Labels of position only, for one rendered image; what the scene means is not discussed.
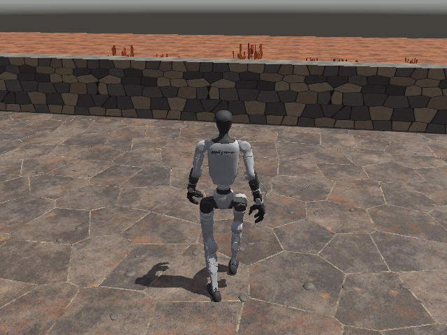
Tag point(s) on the right robot hand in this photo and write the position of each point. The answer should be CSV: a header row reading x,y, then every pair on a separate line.
x,y
261,212

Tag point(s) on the right robot forearm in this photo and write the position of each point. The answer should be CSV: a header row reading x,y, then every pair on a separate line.
x,y
255,190

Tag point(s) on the left robot hand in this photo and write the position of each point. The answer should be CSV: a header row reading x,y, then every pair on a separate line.
x,y
196,193

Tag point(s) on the right robot shin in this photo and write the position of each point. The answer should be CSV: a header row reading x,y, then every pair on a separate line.
x,y
235,244

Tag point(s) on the robot left upper arm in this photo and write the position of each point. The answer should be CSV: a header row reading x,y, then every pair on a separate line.
x,y
198,158

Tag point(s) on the humanoid robot head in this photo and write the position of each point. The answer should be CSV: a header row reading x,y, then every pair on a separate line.
x,y
224,121

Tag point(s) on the left robot forearm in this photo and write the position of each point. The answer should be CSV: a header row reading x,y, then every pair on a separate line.
x,y
192,183

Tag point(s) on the robot right upper arm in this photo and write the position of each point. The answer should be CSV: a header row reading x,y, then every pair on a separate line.
x,y
245,147

